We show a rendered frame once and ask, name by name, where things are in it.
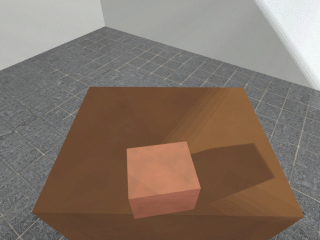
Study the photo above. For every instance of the carton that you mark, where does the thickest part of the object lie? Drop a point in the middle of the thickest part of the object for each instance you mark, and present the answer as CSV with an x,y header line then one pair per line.
x,y
161,179

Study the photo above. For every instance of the pedestal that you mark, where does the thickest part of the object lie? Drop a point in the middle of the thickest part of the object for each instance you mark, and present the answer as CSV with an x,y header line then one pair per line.
x,y
244,193

